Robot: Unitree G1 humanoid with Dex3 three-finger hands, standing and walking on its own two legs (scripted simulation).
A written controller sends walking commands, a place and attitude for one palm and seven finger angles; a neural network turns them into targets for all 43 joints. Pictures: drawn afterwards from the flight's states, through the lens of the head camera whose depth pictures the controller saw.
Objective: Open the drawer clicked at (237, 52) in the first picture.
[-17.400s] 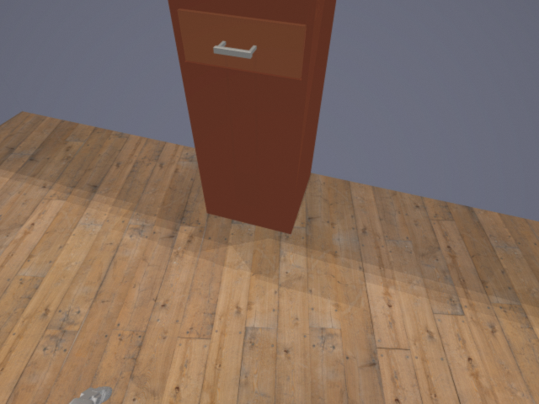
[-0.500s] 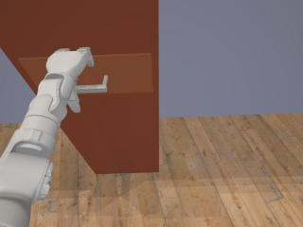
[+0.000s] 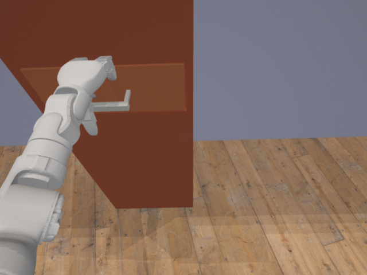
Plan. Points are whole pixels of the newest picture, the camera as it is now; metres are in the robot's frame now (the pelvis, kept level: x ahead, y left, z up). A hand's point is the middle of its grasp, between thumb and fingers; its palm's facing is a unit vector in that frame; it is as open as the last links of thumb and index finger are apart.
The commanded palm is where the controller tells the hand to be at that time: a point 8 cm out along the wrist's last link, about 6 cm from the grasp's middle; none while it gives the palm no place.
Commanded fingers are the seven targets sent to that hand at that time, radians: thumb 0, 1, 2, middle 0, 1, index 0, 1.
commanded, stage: re-aim the fingers above the handle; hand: left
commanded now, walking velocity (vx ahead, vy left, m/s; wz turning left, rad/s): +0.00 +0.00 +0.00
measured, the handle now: (107, 100) +0.51 +0.21 +0.09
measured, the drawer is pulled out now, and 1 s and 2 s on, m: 0.00 0.00 0.00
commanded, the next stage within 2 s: lower the fingers behind the handle in 1.58 s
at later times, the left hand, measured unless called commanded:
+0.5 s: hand (91, 99) +0.45 +0.21 +0.15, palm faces -0.02 -0.01 -1.00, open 13.8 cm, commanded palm +0.44 +0.21 +0.21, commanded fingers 0.00 -0.50 0.30 -0.30 -1.20 -0.30 -1.20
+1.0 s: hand (76, 114) +0.41 +0.23 +0.15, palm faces +0.00 +0.00 -1.00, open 13.8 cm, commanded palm +0.40 +0.22 +0.21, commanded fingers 0.00 -0.50 0.30 -0.30 -1.20 -0.30 -1.20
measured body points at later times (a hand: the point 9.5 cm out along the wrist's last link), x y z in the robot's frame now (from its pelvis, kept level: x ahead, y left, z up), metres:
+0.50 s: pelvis -0.01 -0.01 +0.00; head +0.03 -0.03 +0.45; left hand +0.45 +0.21 +0.20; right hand +0.09 -0.27 -0.13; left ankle -0.02 +0.11 -0.73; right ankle -0.02 -0.12 -0.73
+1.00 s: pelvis -0.01 +0.00 +0.00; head +0.01 -0.03 +0.45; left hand +0.40 +0.23 +0.20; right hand +0.14 -0.25 -0.12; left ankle -0.02 +0.11 -0.73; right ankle -0.02 -0.12 -0.73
